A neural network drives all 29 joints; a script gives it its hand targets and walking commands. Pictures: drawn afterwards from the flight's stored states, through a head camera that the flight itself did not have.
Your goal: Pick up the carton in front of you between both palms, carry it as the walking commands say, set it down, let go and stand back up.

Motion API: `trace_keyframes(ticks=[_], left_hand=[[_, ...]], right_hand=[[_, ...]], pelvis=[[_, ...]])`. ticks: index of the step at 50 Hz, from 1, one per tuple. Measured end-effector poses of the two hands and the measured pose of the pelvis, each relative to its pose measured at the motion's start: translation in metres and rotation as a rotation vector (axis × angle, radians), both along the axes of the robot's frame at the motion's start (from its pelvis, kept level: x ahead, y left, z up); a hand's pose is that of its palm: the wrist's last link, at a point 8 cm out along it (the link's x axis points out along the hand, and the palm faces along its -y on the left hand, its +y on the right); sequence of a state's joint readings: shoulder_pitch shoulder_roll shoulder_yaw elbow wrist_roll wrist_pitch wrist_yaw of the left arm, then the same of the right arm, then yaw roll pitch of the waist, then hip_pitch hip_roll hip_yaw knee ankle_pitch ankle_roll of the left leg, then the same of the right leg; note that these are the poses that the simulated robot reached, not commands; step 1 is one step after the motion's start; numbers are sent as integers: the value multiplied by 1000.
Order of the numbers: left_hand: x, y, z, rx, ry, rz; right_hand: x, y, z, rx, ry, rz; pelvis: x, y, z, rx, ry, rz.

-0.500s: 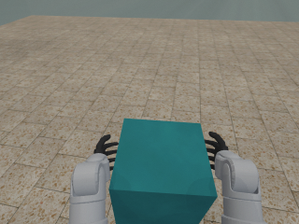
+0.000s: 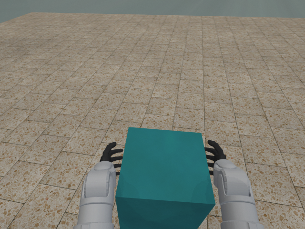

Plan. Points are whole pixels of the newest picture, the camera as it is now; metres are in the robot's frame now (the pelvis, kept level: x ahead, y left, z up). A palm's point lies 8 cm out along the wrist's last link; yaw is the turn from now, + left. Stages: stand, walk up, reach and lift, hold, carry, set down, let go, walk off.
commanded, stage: carry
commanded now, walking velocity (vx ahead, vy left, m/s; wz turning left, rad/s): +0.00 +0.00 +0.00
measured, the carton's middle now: (160, 183) +0.28 +0.01 -0.03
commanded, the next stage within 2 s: hold in 0.68 s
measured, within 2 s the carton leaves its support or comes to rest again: neither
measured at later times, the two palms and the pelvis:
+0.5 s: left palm (108, 164) +0.30 +0.15 +0.05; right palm (217, 162) +0.30 -0.15 +0.05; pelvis +0.00 +0.00 +0.00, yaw +0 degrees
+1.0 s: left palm (95, 175) +0.26 +0.18 +0.05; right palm (205, 160) +0.31 -0.12 +0.05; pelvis -0.01 -0.01 +0.01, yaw +6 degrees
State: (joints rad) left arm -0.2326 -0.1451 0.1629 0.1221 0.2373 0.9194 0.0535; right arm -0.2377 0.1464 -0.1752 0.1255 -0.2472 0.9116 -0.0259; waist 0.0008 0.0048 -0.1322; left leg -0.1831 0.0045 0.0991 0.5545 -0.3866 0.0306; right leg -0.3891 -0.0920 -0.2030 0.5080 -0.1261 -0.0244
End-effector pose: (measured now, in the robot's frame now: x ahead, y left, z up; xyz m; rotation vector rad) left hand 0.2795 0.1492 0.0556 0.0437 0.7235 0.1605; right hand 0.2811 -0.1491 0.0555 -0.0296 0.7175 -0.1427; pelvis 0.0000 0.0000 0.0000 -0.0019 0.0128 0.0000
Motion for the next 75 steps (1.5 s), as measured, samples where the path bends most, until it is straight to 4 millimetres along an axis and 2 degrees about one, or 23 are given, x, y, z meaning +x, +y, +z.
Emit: trace_keyframes(ticks=[9, 18, 36, 41, 47, 50, 53, 63, 75], left_hand=[[10, 0, -16, 7, -26, -4], [23, -1, -9, 9, -93, -8], [18, 3, -11, 11, -65, -10], [11, 4, -10, 33, -46, -13], [-10, 25, -9, 44, -46, 80], [-18, 27, -6, 42, -57, 119], [-19, 21, -5, 39, -57, 127], [-8, -13, -2, 45, -51, 94], [-9, -23, 2, 44, -57, 125]], right_hand=[[11, 1, -15, -14, -25, 11], [22, 0, -11, 0, -92, -2], [18, 3, -10, -4, -63, 3], [13, 5, -12, 0, -54, 15], [21, 27, -12, 19, -59, 108], [24, 31, -8, 10, -71, 147], [25, 26, -7, 13, -70, 151], [25, -10, -8, 32, -71, 110], [34, -20, -4, 57, -79, 142]], pelvis=[[-7, 0, 0, 4, 3, 1], [-5, 1, -1, 1, 14, -1], [-2, 3, -2, -3, 8, 0], [-5, 2, 8, -14, -61, 71], [-10, -6, 11, 6, -94, 89], [-11, -12, 12, 7, -107, 109], [-12, -18, 12, 8, -116, 123], [-11, -44, 12, 16, -120, 131], [-8, -64, 12, 21, -121, 150]])
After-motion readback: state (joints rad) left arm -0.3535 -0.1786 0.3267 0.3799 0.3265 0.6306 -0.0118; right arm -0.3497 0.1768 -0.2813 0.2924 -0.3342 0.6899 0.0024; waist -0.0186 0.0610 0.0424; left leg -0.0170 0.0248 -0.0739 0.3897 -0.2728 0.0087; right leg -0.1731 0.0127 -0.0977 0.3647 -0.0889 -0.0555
